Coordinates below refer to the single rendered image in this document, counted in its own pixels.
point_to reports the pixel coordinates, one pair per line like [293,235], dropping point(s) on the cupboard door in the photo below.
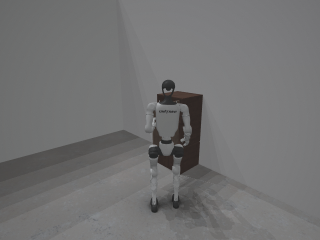
[155,135]

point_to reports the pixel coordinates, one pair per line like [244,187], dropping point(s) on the robot right forearm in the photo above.
[187,135]

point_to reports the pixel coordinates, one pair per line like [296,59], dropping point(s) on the robot left upper arm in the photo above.
[149,117]

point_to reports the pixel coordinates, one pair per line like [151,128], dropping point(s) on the robot torso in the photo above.
[167,121]

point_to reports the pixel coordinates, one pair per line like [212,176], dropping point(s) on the robot head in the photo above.
[168,85]

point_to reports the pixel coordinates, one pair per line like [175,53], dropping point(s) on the robot right upper arm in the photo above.
[185,117]

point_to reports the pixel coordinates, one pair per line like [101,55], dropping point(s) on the right robot hand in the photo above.
[186,142]

